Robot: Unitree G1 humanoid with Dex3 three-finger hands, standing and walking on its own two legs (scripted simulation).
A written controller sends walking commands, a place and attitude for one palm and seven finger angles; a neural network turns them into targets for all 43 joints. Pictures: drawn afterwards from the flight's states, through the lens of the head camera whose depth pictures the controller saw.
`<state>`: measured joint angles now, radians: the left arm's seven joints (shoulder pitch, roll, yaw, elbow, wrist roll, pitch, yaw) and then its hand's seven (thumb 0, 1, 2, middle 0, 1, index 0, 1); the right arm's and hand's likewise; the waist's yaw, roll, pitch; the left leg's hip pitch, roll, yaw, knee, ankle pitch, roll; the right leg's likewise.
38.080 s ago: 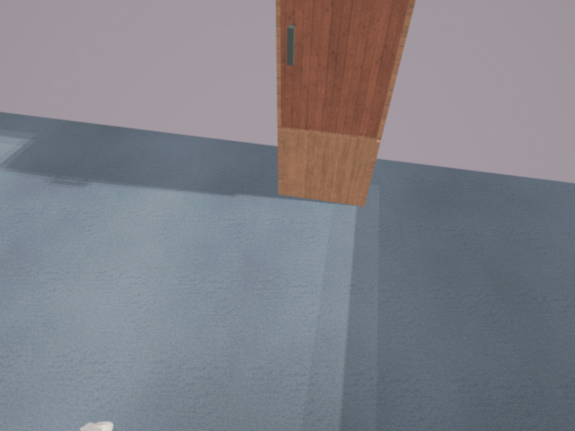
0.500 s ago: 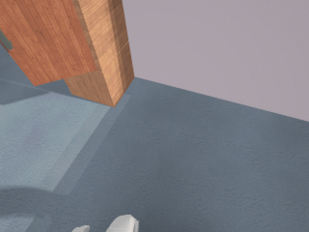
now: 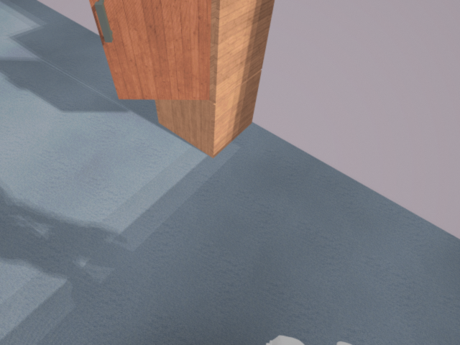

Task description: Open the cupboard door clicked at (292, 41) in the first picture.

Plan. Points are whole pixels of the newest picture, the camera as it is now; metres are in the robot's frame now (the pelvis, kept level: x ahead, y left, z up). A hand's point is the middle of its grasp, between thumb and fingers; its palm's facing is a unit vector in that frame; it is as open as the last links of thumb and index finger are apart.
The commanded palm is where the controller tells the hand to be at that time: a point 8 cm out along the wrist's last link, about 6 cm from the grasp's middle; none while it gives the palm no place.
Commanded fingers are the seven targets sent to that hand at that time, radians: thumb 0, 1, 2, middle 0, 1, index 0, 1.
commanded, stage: turn to face it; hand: left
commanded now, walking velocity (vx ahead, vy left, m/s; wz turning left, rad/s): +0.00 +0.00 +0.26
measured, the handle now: (105, 20) +1.03 +0.51 +0.00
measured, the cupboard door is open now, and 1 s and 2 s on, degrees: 42 42 42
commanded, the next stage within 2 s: take the last steps up to it in 0.02 s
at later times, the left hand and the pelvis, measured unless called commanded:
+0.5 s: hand out of the picture -0.01 +0.16 -0.16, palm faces +0.25 -0.94 -0.23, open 7.3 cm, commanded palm none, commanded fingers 0.00 0.90 0.90 -0.20 -0.30 -0.20 -0.30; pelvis +0.05 -0.01 +0.00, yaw +11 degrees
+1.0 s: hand (102, 274) +0.25 +0.29 -0.16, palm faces +0.19 -0.96 -0.20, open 7.4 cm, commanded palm none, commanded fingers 0.00 0.90 0.90 -0.20 -0.30 -0.20 -0.30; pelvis +0.19 +0.09 +0.00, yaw +9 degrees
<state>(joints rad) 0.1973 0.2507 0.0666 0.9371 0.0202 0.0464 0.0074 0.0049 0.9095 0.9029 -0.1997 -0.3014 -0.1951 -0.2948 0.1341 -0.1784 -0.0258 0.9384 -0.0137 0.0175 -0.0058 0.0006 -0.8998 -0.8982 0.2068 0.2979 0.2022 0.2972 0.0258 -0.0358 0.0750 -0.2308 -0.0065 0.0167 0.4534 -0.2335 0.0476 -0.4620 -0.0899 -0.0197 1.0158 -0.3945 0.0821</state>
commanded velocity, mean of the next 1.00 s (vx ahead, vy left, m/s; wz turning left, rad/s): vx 0.27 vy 0.09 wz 0.08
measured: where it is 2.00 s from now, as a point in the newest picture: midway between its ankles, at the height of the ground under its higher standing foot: (186, 264)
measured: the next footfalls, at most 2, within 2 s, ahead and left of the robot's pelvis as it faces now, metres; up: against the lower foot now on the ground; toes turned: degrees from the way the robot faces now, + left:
right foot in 0.18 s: +0.03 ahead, -0.15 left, +0.00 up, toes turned -1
left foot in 0.64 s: +0.17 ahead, +0.19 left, +0.00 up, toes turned +19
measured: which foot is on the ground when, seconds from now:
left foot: down 0.00-0.18, up 0.20-0.62, down 0.64-1.00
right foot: up 0.00-0.16, down 0.18-0.64, up 0.66-1.00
